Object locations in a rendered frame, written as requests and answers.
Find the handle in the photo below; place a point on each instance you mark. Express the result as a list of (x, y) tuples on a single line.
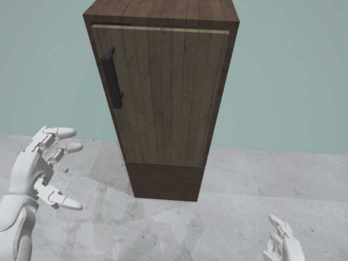
[(111, 78)]

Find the robot right hand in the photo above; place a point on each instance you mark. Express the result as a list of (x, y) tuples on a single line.
[(289, 248)]

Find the left robot forearm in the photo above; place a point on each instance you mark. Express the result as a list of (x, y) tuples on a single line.
[(17, 220)]

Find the robot left hand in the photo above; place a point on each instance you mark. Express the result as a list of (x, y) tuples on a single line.
[(29, 166)]

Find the cupboard door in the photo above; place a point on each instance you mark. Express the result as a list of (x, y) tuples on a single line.
[(170, 78)]

